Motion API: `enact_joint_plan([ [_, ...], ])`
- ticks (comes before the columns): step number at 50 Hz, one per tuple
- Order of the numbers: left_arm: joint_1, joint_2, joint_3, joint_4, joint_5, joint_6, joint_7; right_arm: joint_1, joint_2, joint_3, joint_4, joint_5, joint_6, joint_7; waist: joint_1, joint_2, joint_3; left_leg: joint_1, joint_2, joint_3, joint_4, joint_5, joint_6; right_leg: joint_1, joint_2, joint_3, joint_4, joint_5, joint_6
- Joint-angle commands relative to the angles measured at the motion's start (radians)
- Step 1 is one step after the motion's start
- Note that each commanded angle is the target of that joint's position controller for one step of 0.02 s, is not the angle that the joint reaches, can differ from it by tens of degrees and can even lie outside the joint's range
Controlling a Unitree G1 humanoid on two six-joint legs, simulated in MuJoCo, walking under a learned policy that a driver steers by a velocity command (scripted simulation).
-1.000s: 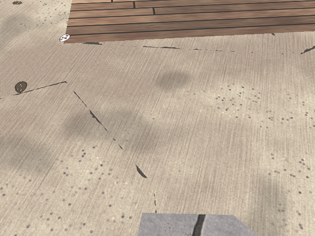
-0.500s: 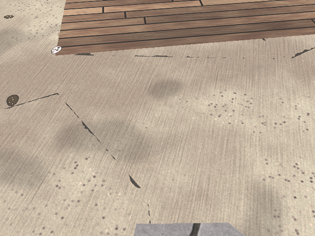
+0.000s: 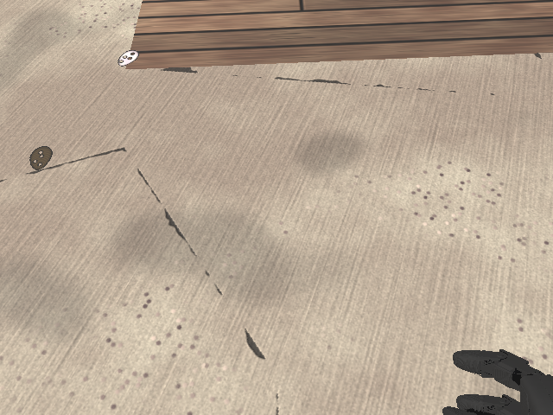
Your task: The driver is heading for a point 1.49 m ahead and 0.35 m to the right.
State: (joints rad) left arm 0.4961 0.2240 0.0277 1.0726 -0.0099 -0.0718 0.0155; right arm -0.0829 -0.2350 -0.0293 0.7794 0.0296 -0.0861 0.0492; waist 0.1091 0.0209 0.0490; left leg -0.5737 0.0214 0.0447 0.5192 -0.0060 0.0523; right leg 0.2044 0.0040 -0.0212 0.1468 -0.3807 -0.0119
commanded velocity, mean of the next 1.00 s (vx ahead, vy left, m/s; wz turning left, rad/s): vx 0.49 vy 0.00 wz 0.00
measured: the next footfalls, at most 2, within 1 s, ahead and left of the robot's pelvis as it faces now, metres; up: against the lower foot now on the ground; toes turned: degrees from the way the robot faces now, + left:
left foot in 0.04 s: +0.22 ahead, +0.12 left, +0.00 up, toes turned +2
right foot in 0.56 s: +0.51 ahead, -0.13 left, +0.00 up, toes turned -3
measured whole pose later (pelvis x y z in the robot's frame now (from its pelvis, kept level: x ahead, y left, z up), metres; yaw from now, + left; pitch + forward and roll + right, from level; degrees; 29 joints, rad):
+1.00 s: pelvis +0.56 -0.04 +0.02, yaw +0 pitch +1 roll -2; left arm 0.37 0.25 0.06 0.96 -0.01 -0.08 0.00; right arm 0.03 -0.26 -0.04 0.89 0.01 -0.08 0.02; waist 0.07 0.04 0.02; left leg -0.63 0.10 -0.02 0.58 0.07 0.01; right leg 0.04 0.06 -0.06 0.17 -0.24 -0.04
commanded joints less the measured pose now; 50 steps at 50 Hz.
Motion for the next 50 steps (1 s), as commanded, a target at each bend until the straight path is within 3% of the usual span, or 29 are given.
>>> enact_joint_plan([
  [1,-0.028,0.202,0.046,-0.047,0.005,0.010,0.007,0.125,-0.166,-0.062,-0.021,0.001,-0.014,-0.006,-0.184,-0.158,-0.082,0.283,-0.066,0.038,-0.001,-0.044,0.066,-0.078,-0.245,0.041,0.276,1.086,-0.105],
  [2,-0.042,0.194,0.042,-0.060,0.011,0.016,0.007,0.305,-0.204,-0.083,0.035,0.002,-0.008,-0.017,-0.266,-0.149,-0.187,0.545,-0.039,0.007,0.006,-0.026,0.100,-0.203,-0.207,0.025,0.488,1.052,-0.076],
  [3,-0.002,0.127,0.023,-0.088,0.024,0.012,0.004,0.471,-0.272,-0.100,0.073,-0.021,0.000,-0.030,-0.278,0.009,-0.333,0.898,0.186,-0.298,0.018,-0.137,0.186,-0.517,-0.113,-0.004,0.830,0.656,-0.043],
  [4,0.086,0.012,-0.010,-0.078,0.005,-0.013,-0.007,0.491,-0.268,-0.092,0.090,-0.019,0.002,-0.021,-0.217,0.263,-0.485,1.061,0.391,-0.798,-0.178,-0.346,0.334,-0.768,0.067,0.073,1.159,-0.141,-0.001],
  [5,-0.003,0.122,0.019,-0.098,-0.021,-0.042,-0.015,0.412,-0.186,-0.068,0.089,-0.010,-0.001,-0.017,-0.230,0.162,-0.342,0.940,0.342,-0.768,-0.246,-0.425,0.284,-0.876,0.004,0.172,1.254,-0.146,-0.026],
  [6,-0.105,0.162,0.031,-0.133,-0.048,-0.057,-0.017,0.332,-0.147,-0.056,0.076,-0.013,-0.005,-0.020,-0.205,0.112,-0.188,0.778,0.306,-0.588,-0.263,-0.353,0.241,-0.909,-0.044,0.137,1.250,-0.076,-0.043],
  [7,-0.151,0.147,0.030,-0.145,-0.042,-0.062,-0.009,0.261,-0.132,-0.051,0.072,-0.022,-0.017,-0.014,-0.162,0.004,-0.107,0.613,0.267,-0.470,-0.297,-0.227,0.214,-0.870,-0.096,0.118,1.175,0.010,-0.045],
  [8,-0.166,0.152,0.043,-0.145,-0.023,-0.054,0.000,0.225,-0.101,-0.042,0.070,-0.031,-0.027,-0.010,-0.130,-0.011,-0.075,0.514,0.226,-0.381,-0.320,-0.132,0.191,-0.818,-0.130,0.113,1.111,0.059,-0.046],
  [9,-0.132,0.125,0.042,-0.142,-0.016,-0.041,0.000,0.214,-0.100,-0.040,0.078,-0.039,-0.031,-0.009,-0.098,0.026,-0.072,0.442,0.215,-0.338,-0.346,-0.093,0.199,-0.756,-0.149,0.119,1.086,0.078,-0.041],
  [11,-0.119,0.086,0.039,-0.148,-0.010,-0.019,0.000,0.229,-0.102,-0.039,0.101,-0.029,-0.035,-0.008,-0.072,0.031,-0.049,0.365,0.203,-0.281,-0.392,-0.074,0.213,-0.732,-0.166,0.108,1.012,0.074,-0.024],
  [14,-0.248,0.102,0.042,-0.206,0.003,-0.007,0.004,0.277,-0.148,-0.047,0.126,-0.028,-0.037,-0.030,-0.090,0.020,0.011,0.338,0.194,-0.226,-0.443,-0.075,0.217,-0.828,-0.183,0.089,0.849,0.203,0.010],
  [17,-0.364,0.091,0.036,-0.244,0.008,-0.016,-0.006,0.327,-0.169,-0.050,0.140,-0.022,-0.028,-0.047,-0.126,0.012,0.024,0.360,0.153,-0.148,-0.443,-0.031,0.177,-0.826,-0.155,0.059,0.617,0.397,0.019],
  [20,-0.476,0.076,0.024,-0.276,-0.002,-0.023,-0.020,0.403,-0.193,-0.054,0.168,-0.013,-0.022,-0.051,-0.170,0.020,0.025,0.404,0.152,-0.114,-0.428,-0.031,0.158,-0.775,-0.111,0.020,0.470,0.492,0.021],
  [24,-0.555,0.108,0.026,-0.323,-0.009,-0.027,-0.041,0.464,-0.194,-0.057,0.202,-0.004,0.000,-0.054,-0.178,0.023,0.034,0.576,0.219,-0.133,-0.350,0.007,0.137,-0.818,-0.095,0.037,0.381,0.399,-0.013],
  [26,-0.515,0.137,0.036,-0.325,-0.011,-0.032,-0.049,0.452,-0.210,-0.063,0.202,-0.006,0.014,-0.057,-0.140,0.047,0.004,0.627,0.240,-0.138,-0.278,0.134,0.115,-0.745,-0.073,0.023,0.357,0.320,-0.041],
  [27,-0.430,0.162,0.050,-0.305,-0.010,-0.034,-0.049,0.428,-0.213,-0.062,0.196,-0.007,0.020,-0.058,-0.086,0.054,-0.047,0.625,0.217,-0.112,-0.174,0.297,0.097,-0.622,-0.043,-0.006,0.334,0.305,-0.062],
  [28,-0.262,0.210,0.077,-0.254,-0.009,-0.033,-0.042,0.427,-0.188,-0.052,0.190,-0.014,0.026,-0.058,-0.015,0.038,-0.153,0.565,0.162,-0.070,0.022,0.379,0.069,-0.393,-0.027,-0.019,0.334,0.313,-0.095],
  [29,-0.074,0.291,0.100,-0.219,0.003,-0.029,-0.032,0.445,-0.143,-0.031,0.161,-0.038,0.025,-0.059,0.037,-0.088,-0.316,0.363,0.094,-0.017,0.352,0.119,0.031,-0.086,-0.218,0.201,0.360,0.324,-0.163],
  [30,-0.036,0.341,0.108,-0.191,0.005,-0.024,-0.043,0.568,-0.014,0.004,0.164,-0.026,0.002,-0.048,-0.037,-0.360,-0.422,-0.018,-0.090,-0.048,0.655,-0.528,-0.020,0.199,-0.403,0.679,0.212,0.086,-0.313],
  [31,-0.064,0.229,0.077,-0.207,0.001,-0.027,-0.046,0.500,-0.138,-0.022,0.174,0.000,-0.019,-0.044,-0.004,-0.230,-0.364,-0.130,-0.039,-0.171,0.773,-0.571,-0.002,0.162,-0.380,0.712,0.149,-0.022,-0.278],
  [32,-0.152,0.189,0.064,-0.227,0.002,-0.031,-0.042,0.408,-0.184,-0.035,0.146,0.021,-0.034,-0.041,-0.017,-0.176,-0.225,-0.184,0.009,-0.155,0.782,-0.478,0.018,0.037,-0.350,0.563,0.135,0.042,-0.237],
  [33,-0.228,0.173,0.057,-0.244,0.008,-0.034,-0.042,0.363,-0.175,-0.034,0.140,0.016,-0.037,-0.048,-0.047,-0.092,-0.158,-0.147,0.062,-0.128,0.743,-0.383,0.016,-0.096,-0.315,0.452,0.112,0.172,-0.221],
  [34,-0.269,0.154,0.052,-0.250,0.015,-0.035,-0.044,0.343,-0.164,-0.039,0.138,-0.002,-0.033,-0.052,-0.071,-0.062,-0.104,-0.113,0.092,-0.121,0.687,-0.325,0.008,-0.204,-0.287,0.377,0.082,0.265,-0.220],
  [35,-0.280,0.139,0.047,-0.249,0.024,-0.039,-0.046,0.356,-0.151,-0.041,0.143,-0.010,-0.024,-0.051,-0.098,-0.080,-0.095,-0.048,0.116,-0.128,0.653,-0.294,0.004,-0.266,-0.263,0.316,0.066,0.372,-0.212],
  [38,-0.263,0.149,0.050,-0.227,0.016,-0.045,-0.043,0.359,-0.103,-0.037,0.142,-0.012,0.008,-0.054,-0.128,-0.076,-0.069,-0.035,0.131,-0.113,0.561,-0.241,-0.021,-0.335,-0.241,0.231,-0.006,0.391,-0.229],
  [41,-0.215,0.174,0.058,-0.202,0.011,-0.039,-0.027,0.250,-0.102,-0.036,0.104,-0.026,0.013,-0.054,-0.106,-0.060,-0.022,-0.115,0.135,-0.104,0.385,-0.108,-0.052,-0.324,-0.232,0.171,-0.038,0.422,-0.230],
  [45,-0.159,0.180,0.058,-0.176,0.003,-0.031,-0.014,0.120,-0.079,-0.027,0.069,-0.022,0.002,-0.042,-0.067,-0.073,0.003,-0.071,0.094,-0.062,0.145,0.094,-0.052,-0.318,-0.183,0.079,-0.051,0.415,-0.185],
  [50,-0.076,0.187,0.062,-0.123,-0.005,-0.012,-0.009,-0.013,-0.083,-0.020,0.019,-0.011,-0.009,-0.020,-0.034,-0.076,0.042,-0.094,0.065,-0.054,0.015,0.078,-0.025,-0.177,-0.236,0.076,-0.009,0.434,-0.178],
])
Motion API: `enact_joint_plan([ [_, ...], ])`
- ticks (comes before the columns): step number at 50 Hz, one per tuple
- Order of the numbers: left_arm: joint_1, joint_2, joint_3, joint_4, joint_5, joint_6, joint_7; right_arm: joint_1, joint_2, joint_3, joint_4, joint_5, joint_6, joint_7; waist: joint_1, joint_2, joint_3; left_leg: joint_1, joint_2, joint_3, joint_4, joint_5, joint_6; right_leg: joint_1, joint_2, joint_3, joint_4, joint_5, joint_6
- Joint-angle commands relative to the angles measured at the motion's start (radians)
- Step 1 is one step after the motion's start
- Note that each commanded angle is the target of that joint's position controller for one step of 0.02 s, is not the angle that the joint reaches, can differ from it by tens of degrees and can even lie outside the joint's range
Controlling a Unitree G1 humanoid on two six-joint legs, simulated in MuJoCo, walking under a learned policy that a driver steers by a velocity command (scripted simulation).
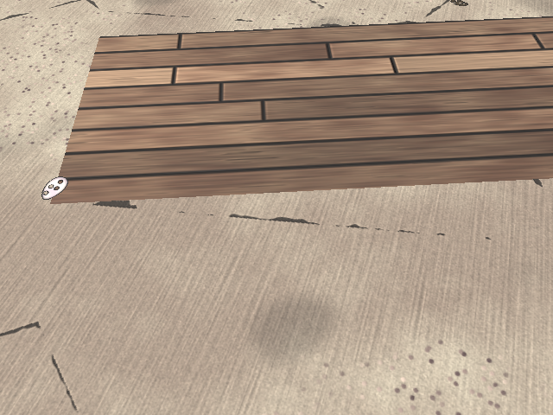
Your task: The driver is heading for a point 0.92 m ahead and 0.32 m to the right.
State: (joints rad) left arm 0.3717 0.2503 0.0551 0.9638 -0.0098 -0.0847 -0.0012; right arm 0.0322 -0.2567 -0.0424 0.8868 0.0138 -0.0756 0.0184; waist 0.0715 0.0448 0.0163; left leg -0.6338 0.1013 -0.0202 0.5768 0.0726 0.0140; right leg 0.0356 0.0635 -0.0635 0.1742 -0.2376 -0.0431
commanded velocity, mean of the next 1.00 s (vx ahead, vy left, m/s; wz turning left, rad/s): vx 0.50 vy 0.00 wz -0.39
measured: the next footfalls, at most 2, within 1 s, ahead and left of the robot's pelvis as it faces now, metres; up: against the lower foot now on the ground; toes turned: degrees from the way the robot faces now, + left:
left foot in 0.12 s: +0.26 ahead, +0.14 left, +0.00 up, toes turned +2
right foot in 0.68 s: +0.53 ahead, -0.13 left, +0.00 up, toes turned -18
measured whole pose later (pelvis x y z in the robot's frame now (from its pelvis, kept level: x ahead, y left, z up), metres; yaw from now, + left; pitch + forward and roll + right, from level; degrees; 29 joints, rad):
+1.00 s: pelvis +0.55 -0.06 +0.00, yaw -26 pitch +2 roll +0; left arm 0.32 0.26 0.08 0.77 -0.02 -0.05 0.01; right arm 0.02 -0.29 -0.06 0.80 -0.01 -0.10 0.00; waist 0.06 0.03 0.04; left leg -0.64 0.09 -0.10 0.67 -0.02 -0.06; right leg -0.15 0.11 0.10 0.34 -0.21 -0.08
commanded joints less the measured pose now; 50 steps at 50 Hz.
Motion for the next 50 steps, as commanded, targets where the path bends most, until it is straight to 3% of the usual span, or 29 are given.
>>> enact_joint_plan([
  [1,0.050,0.165,0.038,-0.009,-0.007,0.006,0.010,-0.139,-0.068,-0.008,-0.097,0.006,-0.023,0.017,-0.003,-0.104,0.075,-0.038,-0.017,0.007,-0.059,-0.031,0.025,0.028,-0.313,0.123,-0.015,0.319,-0.141],
  [4,0.020,0.185,0.047,-0.010,-0.008,0.021,0.016,-0.070,-0.110,-0.025,-0.089,0.007,-0.030,0.026,-0.062,-0.133,0.020,0.096,-0.061,0.040,-0.084,-0.138,0.064,0.084,-0.329,0.119,0.097,0.566,-0.115],
  [5,0.001,0.183,0.045,-0.014,-0.007,0.027,0.017,0.035,-0.137,-0.043,-0.059,0.005,-0.030,0.024,-0.121,-0.136,-0.045,0.249,-0.097,0.073,-0.104,-0.136,0.086,0.068,-0.298,0.089,0.221,0.722,-0.096],
  [6,-0.001,0.159,0.034,-0.023,0.000,0.031,0.019,0.207,-0.185,-0.068,-0.005,0.001,-0.028,0.016,-0.191,-0.118,-0.153,0.506,-0.082,0.055,-0.082,-0.109,0.120,-0.039,-0.246,0.054,0.424,0.708,-0.065],
  [7,0.079,0.078,0.006,-0.048,0.011,0.021,0.010,0.362,-0.277,-0.092,0.021,-0.022,-0.026,0.006,-0.193,0.041,-0.312,0.921,0.171,-0.293,-0.065,-0.160,0.244,-0.406,-0.137,0.015,0.797,0.368,-0.004],
  [8,0.119,0.014,-0.016,-0.031,0.000,-0.001,0.006,0.399,-0.251,-0.084,0.034,-0.006,-0.017,0.005,-0.185,0.213,-0.418,1.072,0.316,-0.669,-0.226,-0.326,0.337,-0.651,0.000,0.098,1.064,-0.321,0.028],
  [9,0.038,0.129,0.015,-0.046,-0.032,-0.020,0.003,0.342,-0.183,-0.061,0.026,0.001,-0.020,0.005,-0.200,0.128,-0.299,0.977,0.286,-0.600,-0.268,-0.412,0.284,-0.757,-0.058,0.204,1.163,-0.326,0.004],
  [10,-0.041,0.156,0.023,-0.073,-0.050,-0.028,0.005,0.263,-0.148,-0.051,0.008,-0.004,-0.022,0.000,-0.178,0.090,-0.178,0.836,0.259,-0.447,-0.290,-0.383,0.238,-0.786,-0.113,0.179,1.154,-0.243,-0.011],
  [11,-0.091,0.149,0.027,-0.079,-0.039,-0.023,0.013,0.190,-0.106,-0.038,0.004,-0.011,-0.028,0.003,-0.146,0.007,-0.082,0.678,0.206,-0.322,-0.338,-0.317,0.195,-0.747,-0.157,0.162,1.083,-0.158,-0.016],
  [13,-0.038,0.111,0.034,-0.065,-0.024,0.003,0.020,0.132,-0.074,-0.030,0.006,-0.026,-0.043,0.006,-0.084,0.056,-0.041,0.523,0.171,-0.195,-0.395,-0.217,0.179,-0.629,-0.208,0.177,1.004,-0.067,-0.007],
  [15,-0.023,0.073,0.034,-0.063,-0.028,0.030,0.020,0.127,-0.082,-0.035,0.020,-0.032,-0.048,0.003,-0.059,0.036,-0.015,0.452,0.156,-0.113,-0.453,-0.205,0.183,-0.609,-0.217,0.174,0.978,-0.033,-0.001],
  [16,-0.045,0.065,0.033,-0.078,-0.027,0.038,0.021,0.130,-0.104,-0.040,0.027,-0.032,-0.052,-0.001,-0.056,0.039,0.007,0.438,0.169,-0.085,-0.469,-0.163,0.193,-0.640,-0.221,0.179,0.950,0.002,0.008],
  [17,-0.068,0.076,0.037,-0.082,-0.021,0.042,0.021,0.148,-0.091,-0.039,0.032,-0.030,-0.054,-0.006,-0.066,0.014,0.024,0.453,0.140,-0.018,-0.460,-0.072,0.176,-0.673,-0.217,0.186,0.920,0.046,0.009],
  [18,-0.089,0.064,0.037,-0.099,-0.018,0.042,0.019,0.154,-0.118,-0.045,0.041,-0.034,-0.053,-0.012,-0.061,0.032,0.027,0.468,0.150,-0.002,-0.469,-0.068,0.180,-0.707,-0.213,0.190,0.863,0.107,0.017],
  [20,-0.139,0.070,0.039,-0.115,-0.014,0.034,0.010,0.163,-0.122,-0.046,0.042,-0.033,-0.049,-0.024,-0.074,0.004,0.032,0.495,0.134,0.062,-0.475,-0.027,0.164,-0.725,-0.203,0.179,0.756,0.223,0.022],
  [23,-0.240,0.040,0.024,-0.153,-0.008,0.030,-0.011,0.188,-0.144,-0.049,0.043,-0.026,-0.041,-0.036,-0.107,-0.013,0.051,0.520,0.125,0.143,-0.485,-0.013,0.148,-0.693,-0.193,0.100,0.591,0.321,0.020],
  [28,-0.378,0.036,0.013,-0.240,-0.011,0.032,-0.043,0.287,-0.167,-0.059,0.070,-0.007,-0.003,-0.042,-0.151,-0.023,0.093,0.729,0.185,0.195,-0.403,0.124,0.135,-0.775,-0.166,0.033,0.468,0.234,-0.013],
  [31,-0.333,0.077,0.033,-0.268,-0.014,0.039,-0.060,0.253,-0.204,-0.071,0.051,0.001,0.020,-0.049,-0.090,0.033,0.028,0.780,0.196,0.237,-0.237,0.547,0.104,-0.635,-0.089,-0.045,0.458,0.090,-0.063],
  [33,-0.113,0.154,0.076,-0.227,-0.020,0.042,-0.055,0.215,-0.220,-0.074,0.033,0.006,0.035,-0.055,0.043,0.040,-0.095,0.709,0.160,0.266,0.078,0.683,0.067,-0.329,-0.008,-0.072,0.400,0.087,-0.121],
  [34,0.051,0.232,0.113,-0.188,-0.018,0.050,-0.033,0.214,-0.207,-0.067,0.016,-0.003,0.029,-0.056,0.114,-0.039,-0.186,0.490,0.119,0.267,0.363,0.430,0.021,-0.026,-0.066,0.073,0.351,0.099,-0.173],
  [35,0.020,0.343,0.132,-0.208,-0.026,0.051,-0.020,0.289,-0.049,-0.020,-0.044,-0.034,-0.004,-0.038,0.001,-0.331,-0.267,0.000,-0.117,0.216,0.789,-0.506,-0.055,0.341,-0.348,0.657,0.260,0.038,-0.379],
  [36,0.058,0.276,0.102,-0.226,-0.005,0.039,-0.024,0.237,-0.110,-0.024,-0.059,0.003,-0.058,-0.015,0.043,-0.209,-0.409,-0.130,-0.141,-0.058,0.896,-0.649,-0.030,0.417,-0.424,0.913,0.115,-0.063,-0.427],
  [37,0.034,0.206,0.083,-0.221,0.006,0.028,-0.024,0.125,-0.154,-0.036,-0.088,0.043,-0.082,-0.004,0.062,-0.149,-0.280,-0.200,-0.083,-0.077,0.876,-0.575,0.005,0.339,-0.381,0.742,0.113,-0.014,-0.355],
  [38,-0.037,0.172,0.074,-0.226,-0.001,0.016,-0.028,0.115,-0.140,-0.033,-0.092,0.036,-0.089,-0.006,0.007,-0.060,-0.161,-0.176,-0.031,-0.074,0.755,-0.491,0.016,0.170,-0.331,0.595,0.114,0.087,-0.308],
  [39,-0.104,0.129,0.059,-0.241,-0.005,0.012,-0.026,0.107,-0.144,-0.041,-0.075,0.005,-0.081,-0.017,-0.028,-0.016,-0.112,-0.103,0.007,-0.064,0.654,-0.445,0.015,0.039,-0.285,0.488,0.099,0.170,-0.264],
  [40,-0.143,0.131,0.056,-0.258,0.004,0.010,-0.022,0.130,-0.150,-0.047,-0.075,-0.005,-0.068,-0.019,-0.065,-0.060,-0.082,-0.026,0.020,-0.068,0.609,-0.420,0.000,-0.077,-0.273,0.456,0.082,0.259,-0.274],
  [42,-0.154,0.143,0.057,-0.267,0.001,0.008,-0.014,0.154,-0.141,-0.051,-0.078,-0.018,-0.043,-0.018,-0.094,-0.053,-0.064,0.036,0.025,-0.059,0.514,-0.397,-0.034,-0.180,-0.245,0.407,0.052,0.318,-0.271],
  [45,-0.113,0.187,0.069,-0.264,-0.005,0.008,0.007,0.059,-0.103,-0.040,-0.113,-0.029,-0.027,-0.025,-0.074,-0.065,-0.027,0.031,-0.001,-0.030,0.309,-0.250,-0.077,-0.259,-0.203,0.332,0.035,0.335,-0.248],
  [50,-0.047,0.192,0.072,-0.248,-0.010,0.020,0.015,-0.096,-0.086,-0.027,-0.168,-0.011,-0.035,-0.013,-0.007,-0.128,-0.008,0.131,-0.076,-0.024,-0.004,0.017,-0.075,-0.297,-0.159,0.320,0.058,0.161,-0.176],
])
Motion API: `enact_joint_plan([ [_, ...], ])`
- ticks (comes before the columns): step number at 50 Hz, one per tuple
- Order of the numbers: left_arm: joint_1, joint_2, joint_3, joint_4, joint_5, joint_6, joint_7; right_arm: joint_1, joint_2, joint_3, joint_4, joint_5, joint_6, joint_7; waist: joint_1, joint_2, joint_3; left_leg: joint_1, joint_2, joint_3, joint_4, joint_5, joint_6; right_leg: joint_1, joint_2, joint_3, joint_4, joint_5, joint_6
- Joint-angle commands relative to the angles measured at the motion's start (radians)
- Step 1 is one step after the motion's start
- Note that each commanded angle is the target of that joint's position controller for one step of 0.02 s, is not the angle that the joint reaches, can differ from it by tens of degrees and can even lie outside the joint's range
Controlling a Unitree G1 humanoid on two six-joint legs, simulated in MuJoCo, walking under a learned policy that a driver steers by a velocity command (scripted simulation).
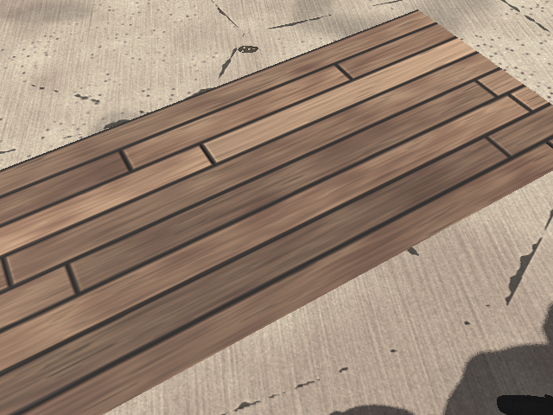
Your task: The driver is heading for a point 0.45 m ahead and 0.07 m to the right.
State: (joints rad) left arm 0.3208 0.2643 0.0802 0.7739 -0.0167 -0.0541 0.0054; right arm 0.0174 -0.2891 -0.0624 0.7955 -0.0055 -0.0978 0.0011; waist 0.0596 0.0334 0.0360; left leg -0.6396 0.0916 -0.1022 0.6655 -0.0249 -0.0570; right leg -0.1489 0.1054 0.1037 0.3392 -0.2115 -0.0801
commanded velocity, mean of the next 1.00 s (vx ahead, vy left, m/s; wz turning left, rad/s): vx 0.33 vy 0.00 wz -0.39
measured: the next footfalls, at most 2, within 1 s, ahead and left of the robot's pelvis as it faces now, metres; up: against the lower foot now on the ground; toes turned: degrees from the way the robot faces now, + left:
left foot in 0.16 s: +0.28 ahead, +0.15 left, +0.00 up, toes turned -9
right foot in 0.64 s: +0.45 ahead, -0.18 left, +0.00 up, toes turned -21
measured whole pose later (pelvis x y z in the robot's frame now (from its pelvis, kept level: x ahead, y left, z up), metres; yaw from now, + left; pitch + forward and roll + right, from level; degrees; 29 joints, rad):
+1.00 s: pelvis +0.40 -0.05 -0.02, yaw -22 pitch +0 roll -2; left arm 0.15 0.23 0.04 0.76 0.02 -0.01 -0.01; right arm 0.17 -0.27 -0.03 0.87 -0.02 0.02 -0.02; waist 0.00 0.01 0.01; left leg -0.32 0.07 -0.02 0.58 -0.27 -0.04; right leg -0.34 0.05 -0.02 0.51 -0.18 -0.03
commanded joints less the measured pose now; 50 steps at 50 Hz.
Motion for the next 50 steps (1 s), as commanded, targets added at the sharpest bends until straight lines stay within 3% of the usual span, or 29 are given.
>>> enact_joint_plan([
  [1,0.018,0.174,0.047,-0.051,-0.006,-0.009,0.008,-0.096,-0.062,-0.008,-0.086,0.012,-0.016,0.007,0.010,-0.123,-0.027,0.142,-0.070,0.047,-0.116,0.116,0.001,-0.093,-0.211,0.174,-0.088,0.119,-0.134],
  [5,0.029,0.164,0.045,-0.049,-0.005,0.003,0.017,-0.076,-0.114,-0.024,-0.098,0.017,-0.037,0.022,-0.015,-0.156,-0.039,0.190,-0.081,0.021,-0.188,-0.008,0.038,0.009,-0.252,0.289,0.030,0.098,-0.114],
  [7,0.007,0.134,0.034,-0.064,-0.001,0.008,0.018,0.062,-0.144,-0.044,-0.063,0.010,-0.049,0.018,-0.091,-0.168,-0.094,0.384,-0.081,0.044,-0.240,-0.034,0.081,-0.009,-0.203,0.285,0.154,0.161,-0.077],
  [8,-0.002,0.080,0.013,-0.083,0.008,0.004,0.014,0.202,-0.190,-0.059,-0.046,-0.007,-0.054,0.011,-0.155,-0.102,-0.211,0.618,0.049,-0.069,-0.216,-0.071,0.140,-0.108,-0.145,0.217,0.388,0.110,-0.039],
  [9,0.123,0.018,-0.006,-0.110,-0.013,-0.006,0.014,0.333,-0.284,-0.083,-0.019,-0.022,-0.041,0.007,-0.125,0.190,-0.358,0.979,0.287,-0.491,-0.279,-0.258,0.301,-0.449,-0.001,0.072,0.733,-0.231,0.040],
  [10,0.148,0.094,0.000,-0.105,-0.028,-0.008,0.017,0.337,-0.220,-0.071,-0.010,0.005,-0.033,0.014,-0.124,0.258,-0.348,1.002,0.349,-0.710,-0.357,-0.495,0.333,-0.625,-0.058,0.073,0.913,-0.387,0.053],
  [11,0.066,0.172,0.020,-0.103,-0.026,-0.003,0.017,0.284,-0.137,-0.048,-0.033,0.012,-0.026,0.012,-0.146,0.138,-0.210,0.887,0.303,-0.569,-0.377,-0.533,0.284,-0.674,-0.105,0.079,0.975,-0.303,0.058],
  [12,0.000,0.177,0.023,-0.115,-0.015,0.004,0.018,0.233,-0.109,-0.037,-0.044,0.005,-0.016,0.009,-0.138,0.068,-0.132,0.767,0.260,-0.419,-0.381,-0.426,0.246,-0.654,-0.142,0.040,0.973,-0.228,0.062],
  [13,-0.040,0.164,0.025,-0.129,-0.004,0.005,0.016,0.195,-0.087,-0.029,-0.039,-0.002,-0.010,0.008,-0.120,0.050,-0.068,0.655,0.220,-0.315,-0.406,-0.312,0.235,-0.629,-0.170,0.034,0.924,-0.175,0.064],
  [15,-0.046,0.125,0.023,-0.136,-0.006,0.012,0.004,0.193,-0.067,-0.023,-0.028,-0.010,-0.014,0.007,-0.099,0.069,-0.025,0.531,0.163,-0.156,-0.442,-0.121,0.210,-0.542,-0.213,0.025,0.859,-0.129,0.056],
  [16,-0.031,0.098,0.018,-0.148,-0.015,0.018,0.001,0.185,-0.085,-0.027,-0.018,-0.007,-0.016,0.006,-0.075,0.100,-0.039,0.533,0.172,-0.133,-0.467,-0.129,0.230,-0.546,-0.219,0.007,0.832,-0.117,0.062],
  [19,-0.079,0.082,0.010,-0.180,-0.010,0.032,-0.001,0.187,-0.119,-0.039,-0.006,0.002,-0.024,0.003,-0.079,0.063,-0.018,0.523,0.193,-0.042,-0.519,-0.036,0.262,-0.584,-0.242,0.001,0.738,-0.046,0.082],
  [24,-0.204,0.048,-0.006,-0.216,0.002,0.015,-0.025,0.201,-0.148,-0.043,0.008,0.006,-0.005,-0.005,-0.112,0.021,0.011,0.531,0.136,0.167,-0.493,0.206,0.219,-0.507,-0.204,-0.073,0.436,0.196,0.075],
  [27,-0.263,0.043,-0.007,-0.242,0.004,0.008,-0.045,0.251,-0.174,-0.044,0.031,0.022,0.015,-0.008,-0.128,0.042,-0.006,0.574,0.144,0.206,-0.432,0.356,0.200,-0.411,-0.155,-0.124,0.308,0.217,0.060],
  [29,-0.245,0.076,0.007,-0.248,0.009,0.008,-0.052,0.250,-0.199,-0.050,0.037,0.039,0.025,-0.009,-0.097,0.068,-0.031,0.626,0.161,0.205,-0.351,0.470,0.182,-0.349,-0.123,-0.131,0.245,0.158,0.029],
  [31,-0.078,0.136,0.039,-0.198,0.021,0.008,-0.047,0.231,-0.197,-0.048,0.039,0.048,0.032,-0.014,0.007,0.050,-0.121,0.612,0.122,0.239,-0.135,0.548,0.136,-0.105,-0.068,-0.152,0.120,0.251,-0.021],
  [32,0.002,0.200,0.059,-0.179,0.028,0.013,-0.030,0.262,-0.160,-0.034,0.034,0.026,0.027,-0.013,0.037,-0.015,-0.185,0.485,0.068,0.268,0.052,0.372,0.086,0.099,-0.125,-0.088,0.125,0.547,-0.051],
  [33,0.033,0.278,0.060,-0.188,0.049,0.022,-0.009,0.343,-0.064,0.001,0.003,-0.031,0.017,0.002,-0.016,-0.276,-0.317,0.132,-0.047,0.270,0.437,-0.473,0.016,0.456,-0.414,0.245,0.260,1.083,-0.209],
  [34,0.027,0.221,0.028,-0.202,0.046,0.018,-0.017,0.421,-0.073,0.020,0.039,0.001,0.013,0.017,-0.013,-0.271,-0.553,0.080,-0.076,0.057,0.630,-0.731,0.003,0.523,-0.568,0.476,0.194,1.030,-0.349],
  [35,0.000,0.166,0.017,-0.198,0.038,0.021,-0.028,0.327,-0.154,-0.005,0.036,0.034,0.024,0.021,0.019,-0.148,-0.481,0.067,-0.030,0.012,0.646,-0.672,0.004,0.416,-0.481,0.358,0.156,0.916,-0.302],
  [36,-0.071,0.141,0.006,-0.186,0.022,0.018,-0.031,0.251,-0.140,-0.001,0.009,0.039,0.034,0.015,-0.005,-0.128,-0.338,0.011,-0.003,0.040,0.588,-0.616,0.007,0.303,-0.421,0.254,0.131,0.802,-0.248],
  [37,-0.129,0.116,-0.002,-0.179,0.017,0.017,-0.031,0.228,-0.124,0.001,0.015,0.025,0.048,0.001,-0.034,-0.072,-0.254,0.026,0.022,0.043,0.510,-0.569,0.001,0.169,-0.386,0.213,0.087,0.666,-0.211],
  [38,-0.168,0.110,-0.006,-0.174,0.029,0.016,-0.028,0.218,-0.126,-0.001,0.018,0.010,0.067,-0.011,-0.059,-0.075,-0.190,0.124,0.031,0.044,0.450,-0.523,-0.002,-0.003,-0.363,0.172,0.036,0.618,-0.195],
  [40,-0.235,0.136,0.005,-0.165,0.045,0.015,-0.027,0.303,-0.095,0.005,0.042,0.010,0.093,-0.023,-0.120,-0.150,-0.168,0.269,0.011,0.074,0.309,-0.478,-0.021,-0.159,-0.332,0.100,-0.001,0.581,-0.197],
  [43,-0.235,0.117,0.001,-0.138,0.044,0.020,-0.014,0.283,-0.076,0.011,0.054,0.003,0.100,-0.031,-0.104,-0.138,-0.215,0.362,-0.008,0.086,0.139,-0.329,-0.013,-0.169,-0.314,0.068,-0.015,0.454,-0.173],
  [47,-0.257,0.084,-0.015,-0.100,0.035,0.033,-0.008,0.234,-0.060,0.012,0.054,-0.015,0.113,-0.022,-0.112,-0.136,-0.149,0.511,-0.038,0.111,-0.086,-0.147,0.028,-0.278,-0.257,0.056,-0.046,-0.132,-0.089],
  [48,-0.228,0.057,-0.025,-0.079,0.038,0.034,-0.010,0.221,-0.065,0.013,0.048,-0.029,0.112,-0.019,-0.110,-0.119,-0.110,0.536,-0.026,0.093,-0.153,-0.119,0.046,-0.309,-0.223,0.049,-0.043,-0.259,-0.040],
  [49,-0.194,0.045,-0.030,-0.059,0.044,0.035,-0.010,0.204,-0.104,0.010,0.029,-0.033,0.110,-0.021,-0.090,-0.067,-0.058,0.515,0.043,0.015,-0.234,-0.119,0.077,-0.325,-0.181,0.031,0.001,-0.324,0.009],
  [50,-0.129,0.052,-0.022,-0.052,0.040,0.037,-0.008,0.153,-0.168,-0.005,0.026,-0.020,0.109,-0.026,-0.024,0.061,-0.018,0.387,0.074,-0.004,-0.255,-0.297,0.112,-0.271,-0.119,-0.034,0.024,-0.269,0.045],
])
